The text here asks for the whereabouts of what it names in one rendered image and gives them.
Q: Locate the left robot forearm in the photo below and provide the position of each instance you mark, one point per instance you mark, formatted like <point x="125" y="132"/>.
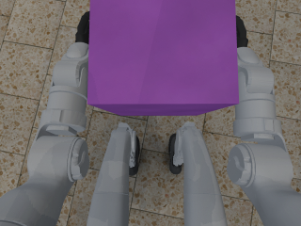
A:
<point x="65" y="113"/>

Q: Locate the right robot foot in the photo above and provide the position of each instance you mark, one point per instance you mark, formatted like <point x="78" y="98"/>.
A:
<point x="175" y="169"/>

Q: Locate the left robot foot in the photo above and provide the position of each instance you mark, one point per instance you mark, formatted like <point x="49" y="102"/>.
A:
<point x="133" y="170"/>

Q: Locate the carton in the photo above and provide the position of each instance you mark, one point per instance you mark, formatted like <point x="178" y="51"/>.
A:
<point x="162" y="57"/>

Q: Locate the right robot forearm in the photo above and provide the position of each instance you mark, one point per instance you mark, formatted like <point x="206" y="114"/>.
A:
<point x="255" y="115"/>

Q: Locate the robot foot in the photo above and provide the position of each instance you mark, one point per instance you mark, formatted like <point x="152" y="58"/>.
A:
<point x="175" y="169"/>
<point x="133" y="170"/>

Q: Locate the left robot hand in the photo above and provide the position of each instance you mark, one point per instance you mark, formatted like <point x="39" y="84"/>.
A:
<point x="82" y="34"/>

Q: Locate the robot left upper arm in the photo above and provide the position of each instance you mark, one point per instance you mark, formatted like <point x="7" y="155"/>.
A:
<point x="54" y="164"/>

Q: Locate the right robot hand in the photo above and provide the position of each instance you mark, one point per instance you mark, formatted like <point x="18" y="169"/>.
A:
<point x="241" y="39"/>

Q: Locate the robot right upper arm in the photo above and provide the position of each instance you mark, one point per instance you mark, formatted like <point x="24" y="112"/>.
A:
<point x="264" y="172"/>

